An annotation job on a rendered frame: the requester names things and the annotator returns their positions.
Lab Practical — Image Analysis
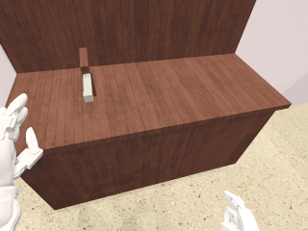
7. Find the robot left hand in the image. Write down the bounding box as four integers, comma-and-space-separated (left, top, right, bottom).
0, 93, 43, 188

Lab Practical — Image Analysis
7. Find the left robot forearm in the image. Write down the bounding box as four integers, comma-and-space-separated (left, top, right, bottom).
0, 186, 22, 231

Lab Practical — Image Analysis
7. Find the counter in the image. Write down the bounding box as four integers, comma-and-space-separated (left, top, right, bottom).
0, 0, 292, 211

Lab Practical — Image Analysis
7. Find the robot right hand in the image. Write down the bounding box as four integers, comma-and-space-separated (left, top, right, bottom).
221, 191, 260, 231

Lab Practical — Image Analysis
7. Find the tap lever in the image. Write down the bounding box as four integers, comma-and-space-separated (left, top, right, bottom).
83, 73, 93, 102

